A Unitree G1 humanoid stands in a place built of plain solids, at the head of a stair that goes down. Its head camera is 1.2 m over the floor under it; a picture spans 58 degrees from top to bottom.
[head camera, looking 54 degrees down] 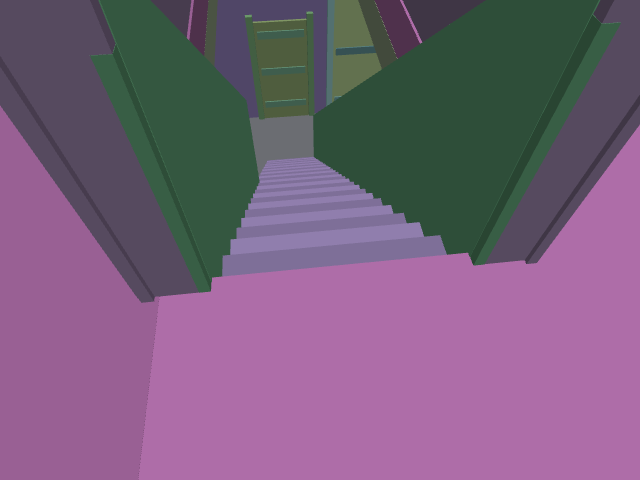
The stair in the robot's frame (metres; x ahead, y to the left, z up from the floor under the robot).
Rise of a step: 0.17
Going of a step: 0.20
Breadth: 0.93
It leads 7 degrees to the left of straight ahead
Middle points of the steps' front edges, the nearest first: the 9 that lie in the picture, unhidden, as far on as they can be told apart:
0.77 -0.07 0.00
0.97 -0.05 -0.17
1.17 -0.03 -0.34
1.37 -0.01 -0.51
1.57 0.02 -0.68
1.77 0.04 -0.85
1.96 0.06 -1.02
2.16 0.09 -1.19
2.36 0.11 -1.36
